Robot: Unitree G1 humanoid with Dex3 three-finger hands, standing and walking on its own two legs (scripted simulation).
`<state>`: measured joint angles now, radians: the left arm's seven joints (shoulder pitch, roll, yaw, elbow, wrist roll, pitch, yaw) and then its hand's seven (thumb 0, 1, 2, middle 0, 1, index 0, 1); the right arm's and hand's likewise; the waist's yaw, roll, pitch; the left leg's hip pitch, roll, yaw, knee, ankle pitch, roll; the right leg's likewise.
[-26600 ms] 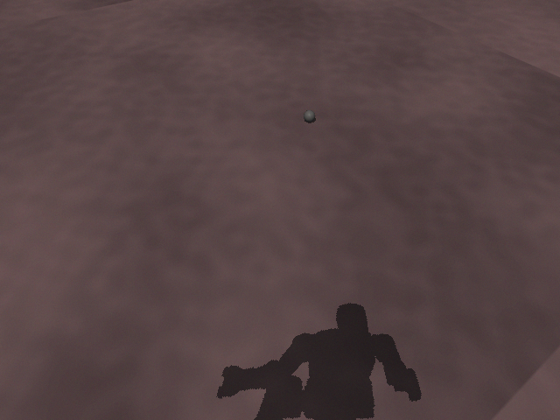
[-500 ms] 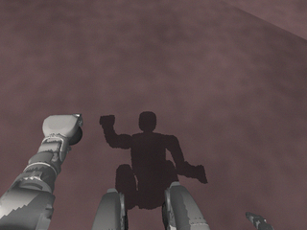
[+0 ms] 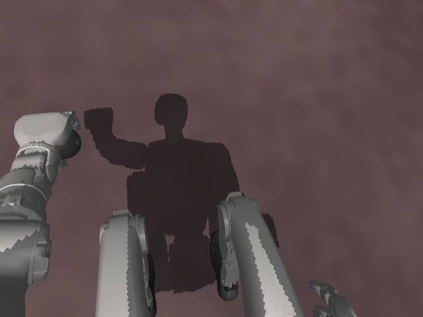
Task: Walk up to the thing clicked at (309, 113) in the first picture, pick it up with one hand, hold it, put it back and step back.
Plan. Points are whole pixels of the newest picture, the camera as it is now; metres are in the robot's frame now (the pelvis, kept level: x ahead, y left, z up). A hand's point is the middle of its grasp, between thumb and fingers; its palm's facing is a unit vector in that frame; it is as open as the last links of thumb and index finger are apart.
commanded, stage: crouch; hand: left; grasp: from above
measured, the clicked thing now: (62, 142) +0.46 +0.24 -0.18
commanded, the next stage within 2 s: lower in 0.84 s
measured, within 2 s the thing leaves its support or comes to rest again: neither
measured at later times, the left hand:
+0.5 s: hand (66, 149) +0.47 +0.25 -0.25, palm faces -0.47 -0.03 -0.88, open 9.3 cm
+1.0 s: hand (71, 149) +0.48 +0.26 -0.30, palm faces -0.47 -0.02 -0.88, open 9.3 cm
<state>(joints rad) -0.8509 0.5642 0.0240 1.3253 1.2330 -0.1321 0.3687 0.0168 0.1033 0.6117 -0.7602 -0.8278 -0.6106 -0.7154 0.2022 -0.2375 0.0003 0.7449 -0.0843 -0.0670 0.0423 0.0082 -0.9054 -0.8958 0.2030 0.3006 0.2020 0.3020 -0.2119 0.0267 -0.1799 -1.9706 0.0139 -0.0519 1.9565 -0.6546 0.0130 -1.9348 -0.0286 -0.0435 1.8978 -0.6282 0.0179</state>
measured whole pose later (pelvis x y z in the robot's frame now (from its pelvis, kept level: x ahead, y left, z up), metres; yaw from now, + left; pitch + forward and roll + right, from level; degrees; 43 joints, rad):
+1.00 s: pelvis -0.01 +0.00 -0.12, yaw -3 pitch +36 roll -7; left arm -1.04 0.77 0.11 1.51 1.29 -0.18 0.39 0.03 0.10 0.54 -0.82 -0.75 -0.67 -0.66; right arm 0.19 -0.29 0.07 0.73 -0.14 -0.08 0.14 0.00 -0.92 -0.90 0.20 0.30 0.20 0.30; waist -0.28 -0.01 -0.03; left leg -2.29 0.02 -0.11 2.35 -0.70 0.01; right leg -2.24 -0.01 -0.08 2.26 -0.66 0.02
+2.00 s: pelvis -0.01 +0.00 -0.16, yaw -8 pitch +32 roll -12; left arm -1.06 0.96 0.19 1.64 1.35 -0.23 0.52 0.03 0.13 0.51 -0.81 -0.74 -0.66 -0.63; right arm 0.15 -0.33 0.19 0.69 -0.22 -0.15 0.20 0.00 -0.91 -0.89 0.20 0.30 0.20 0.30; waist -0.36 -0.09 0.12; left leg -2.37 0.02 -0.20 2.52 -0.72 0.00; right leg -2.29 0.01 -0.15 2.37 -0.65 0.03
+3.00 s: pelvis -0.01 +0.01 -0.16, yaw -11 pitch +29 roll -15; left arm -1.10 1.06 0.14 1.72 1.33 -0.23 0.57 0.03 0.12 0.54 -0.82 -0.75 -0.66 -0.64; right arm 0.12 -0.36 0.29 0.65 -0.24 -0.22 0.24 0.00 -0.91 -0.90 0.20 0.30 0.20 0.30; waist -0.40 -0.14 0.18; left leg -2.36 0.02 -0.24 2.56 -0.73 0.01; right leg -2.26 0.03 -0.18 2.36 -0.63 0.05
